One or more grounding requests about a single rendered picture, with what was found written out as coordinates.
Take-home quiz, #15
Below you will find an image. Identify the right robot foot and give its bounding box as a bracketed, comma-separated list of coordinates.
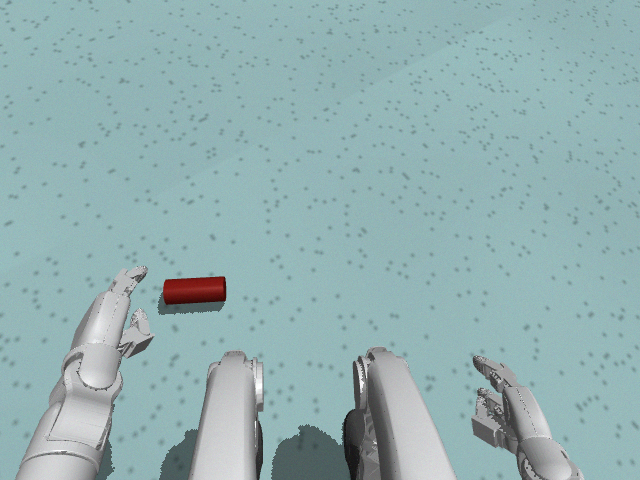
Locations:
[343, 409, 360, 480]

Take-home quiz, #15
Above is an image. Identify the left robot hand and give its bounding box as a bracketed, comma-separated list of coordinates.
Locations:
[70, 266, 155, 358]

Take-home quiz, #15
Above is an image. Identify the right robot arm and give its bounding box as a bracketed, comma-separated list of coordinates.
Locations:
[516, 437, 584, 480]

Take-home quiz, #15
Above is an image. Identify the can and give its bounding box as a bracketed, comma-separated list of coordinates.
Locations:
[163, 276, 226, 305]

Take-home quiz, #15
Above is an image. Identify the left robot arm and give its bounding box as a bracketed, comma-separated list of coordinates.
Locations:
[15, 343, 123, 480]

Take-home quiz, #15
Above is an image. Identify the right robot hand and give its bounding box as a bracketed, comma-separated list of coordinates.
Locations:
[471, 355, 553, 457]

